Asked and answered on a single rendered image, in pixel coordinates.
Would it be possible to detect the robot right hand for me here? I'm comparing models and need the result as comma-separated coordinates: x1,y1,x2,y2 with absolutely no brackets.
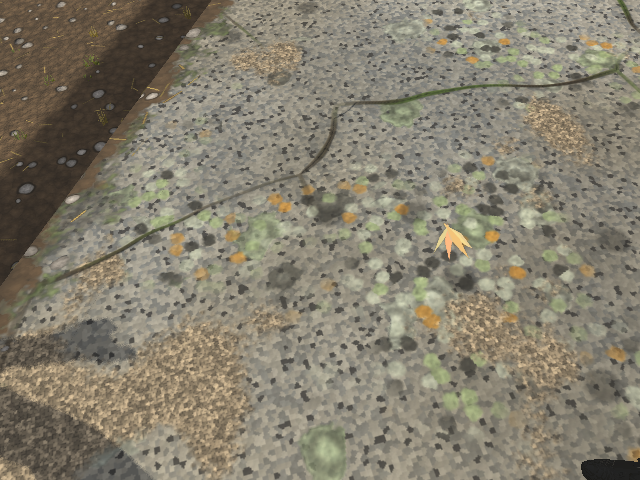
581,458,640,480

